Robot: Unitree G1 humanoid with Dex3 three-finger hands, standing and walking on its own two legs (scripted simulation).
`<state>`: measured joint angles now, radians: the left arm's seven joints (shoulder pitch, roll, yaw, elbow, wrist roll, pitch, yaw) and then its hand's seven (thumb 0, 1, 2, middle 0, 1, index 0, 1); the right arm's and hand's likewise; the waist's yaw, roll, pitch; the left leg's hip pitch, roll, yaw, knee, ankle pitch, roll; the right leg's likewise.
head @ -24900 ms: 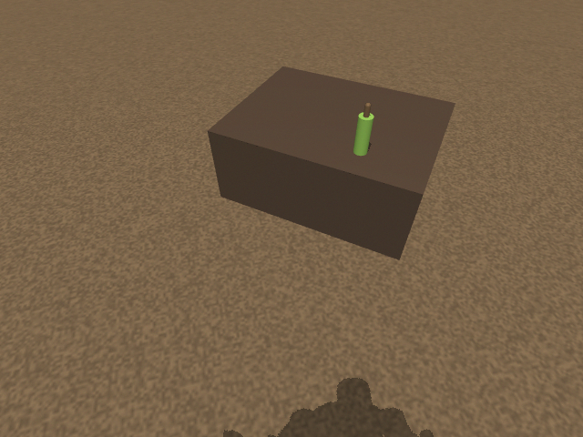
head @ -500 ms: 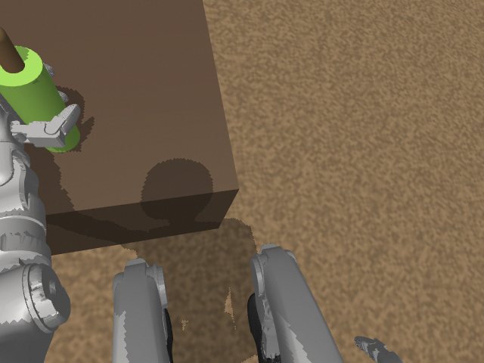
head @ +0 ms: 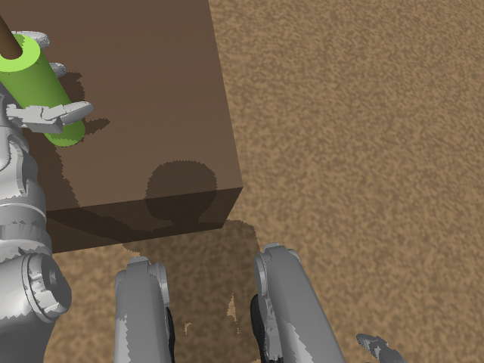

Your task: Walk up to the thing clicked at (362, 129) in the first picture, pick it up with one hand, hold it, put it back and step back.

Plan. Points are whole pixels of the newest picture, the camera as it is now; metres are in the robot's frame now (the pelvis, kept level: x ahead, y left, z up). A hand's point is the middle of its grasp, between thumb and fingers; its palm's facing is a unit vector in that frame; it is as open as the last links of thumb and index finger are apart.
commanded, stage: open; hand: left
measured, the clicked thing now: (34, 85) +0.53 +0.25 +0.03
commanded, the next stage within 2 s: withdraw in 0.12 s
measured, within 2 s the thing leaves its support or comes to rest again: neither
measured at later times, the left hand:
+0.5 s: hand out of the picture +0.53 +0.28 +0.05, palm faces +0.28 -0.96 -0.02, open 17.1 cm
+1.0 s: hand out of the picture +0.49 +0.35 +0.19, palm faces +0.39 -0.87 -0.31, open 17.5 cm
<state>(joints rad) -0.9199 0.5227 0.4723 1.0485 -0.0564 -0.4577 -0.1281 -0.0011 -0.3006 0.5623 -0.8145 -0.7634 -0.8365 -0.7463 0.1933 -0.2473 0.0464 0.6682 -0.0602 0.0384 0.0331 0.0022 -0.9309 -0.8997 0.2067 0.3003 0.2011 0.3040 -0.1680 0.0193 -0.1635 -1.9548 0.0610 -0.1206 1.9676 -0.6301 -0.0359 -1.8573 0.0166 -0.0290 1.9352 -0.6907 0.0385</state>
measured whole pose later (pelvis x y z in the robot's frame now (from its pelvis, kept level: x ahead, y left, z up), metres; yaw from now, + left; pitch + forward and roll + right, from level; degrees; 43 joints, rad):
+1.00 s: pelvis +0.03 +0.01 +0.18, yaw +3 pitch +24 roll -5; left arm -0.78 0.67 0.43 1.11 0.10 -0.09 0.03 -0.01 -0.54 0.03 -0.05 -0.04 -0.07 -0.04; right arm 0.30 -0.25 0.03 0.65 0.01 0.08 -0.03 0.00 -0.89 -0.90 0.21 0.30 0.20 0.31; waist -0.15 0.01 -0.12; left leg -1.24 0.08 -0.08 1.33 -0.51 -0.02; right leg -1.14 0.02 -0.04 1.25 -0.53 0.04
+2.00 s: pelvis +0.06 -0.01 +0.27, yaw +6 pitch +5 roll -1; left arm 0.38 0.19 -0.01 0.16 -0.02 0.15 0.14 -0.01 -0.57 0.03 -0.05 -0.05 -0.05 -0.05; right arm 0.22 -0.20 0.03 0.54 0.02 -0.05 -0.14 0.01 -0.90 -0.90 0.21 0.30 0.20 0.31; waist 0.00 0.02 -0.06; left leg -0.56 0.05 -0.04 0.85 -0.38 -0.04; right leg -0.48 -0.02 -0.03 0.82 -0.43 0.02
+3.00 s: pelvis +0.05 +0.01 +0.31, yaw +5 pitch -4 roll +0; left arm 0.21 0.33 -0.02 1.11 0.03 0.00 0.02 0.00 -0.56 0.03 -0.05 -0.05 -0.06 -0.05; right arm 0.19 -0.33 -0.02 1.09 -0.02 0.02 0.00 0.00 -0.90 -0.90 0.21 0.30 0.20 0.30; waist 0.00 0.03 0.03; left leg -0.18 0.02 0.01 0.41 -0.16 -0.01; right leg -0.12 -0.06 0.00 0.40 -0.20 0.05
